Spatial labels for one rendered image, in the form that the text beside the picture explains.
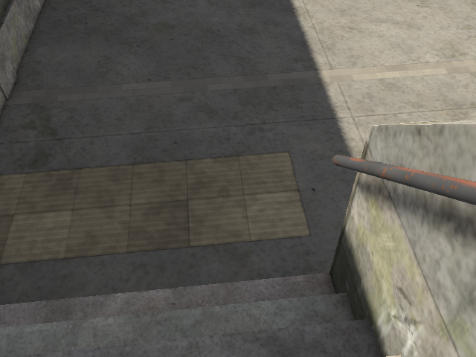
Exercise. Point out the stairs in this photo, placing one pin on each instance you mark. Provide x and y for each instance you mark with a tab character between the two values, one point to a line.
298	316

